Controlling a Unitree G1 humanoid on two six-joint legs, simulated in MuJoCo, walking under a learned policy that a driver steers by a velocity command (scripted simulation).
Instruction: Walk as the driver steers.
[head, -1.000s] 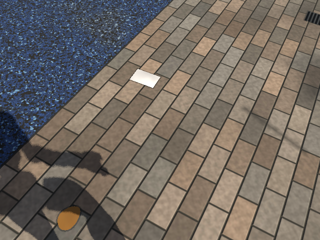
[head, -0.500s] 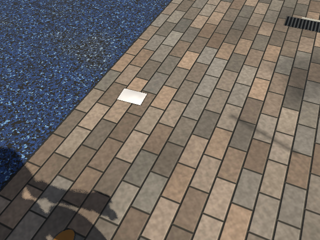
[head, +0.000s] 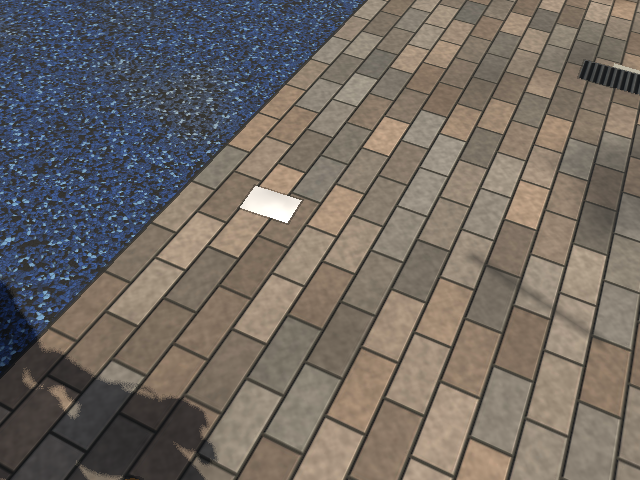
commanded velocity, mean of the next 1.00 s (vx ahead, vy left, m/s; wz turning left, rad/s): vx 0.27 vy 0.00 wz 0.00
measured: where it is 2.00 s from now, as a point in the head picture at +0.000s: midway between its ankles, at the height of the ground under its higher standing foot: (302, 363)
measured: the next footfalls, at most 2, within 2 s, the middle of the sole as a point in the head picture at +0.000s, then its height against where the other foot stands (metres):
right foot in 0.42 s outside the picture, level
left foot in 0.84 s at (263, 468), level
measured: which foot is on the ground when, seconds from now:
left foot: down 0.00-0.44, up 0.46-0.82, down 0.84-1.00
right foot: up 0.00-0.40, down 0.42-0.86, up 0.88-1.00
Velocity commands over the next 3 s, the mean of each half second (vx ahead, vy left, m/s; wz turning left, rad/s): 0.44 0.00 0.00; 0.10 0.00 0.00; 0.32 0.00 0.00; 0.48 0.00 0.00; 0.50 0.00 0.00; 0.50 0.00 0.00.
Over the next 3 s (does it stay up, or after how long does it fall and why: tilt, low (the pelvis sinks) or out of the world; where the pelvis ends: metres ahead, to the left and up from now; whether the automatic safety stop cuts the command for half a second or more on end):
stays up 1.33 0.07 0.02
